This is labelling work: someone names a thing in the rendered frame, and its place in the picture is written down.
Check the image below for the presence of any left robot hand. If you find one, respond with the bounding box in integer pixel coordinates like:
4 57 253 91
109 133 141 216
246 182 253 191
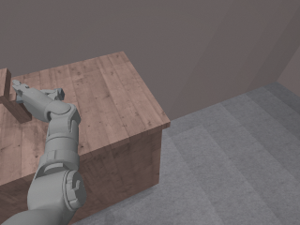
12 80 62 123

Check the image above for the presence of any robot left forearm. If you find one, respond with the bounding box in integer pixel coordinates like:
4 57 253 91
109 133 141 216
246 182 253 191
27 100 82 210

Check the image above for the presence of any robot left upper arm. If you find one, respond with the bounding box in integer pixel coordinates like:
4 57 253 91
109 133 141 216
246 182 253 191
1 170 87 225

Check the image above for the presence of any counter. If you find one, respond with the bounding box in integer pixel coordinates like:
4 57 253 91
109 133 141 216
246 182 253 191
0 51 171 225

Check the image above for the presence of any tap lever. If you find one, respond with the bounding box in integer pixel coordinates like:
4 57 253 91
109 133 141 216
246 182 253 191
16 88 65 104

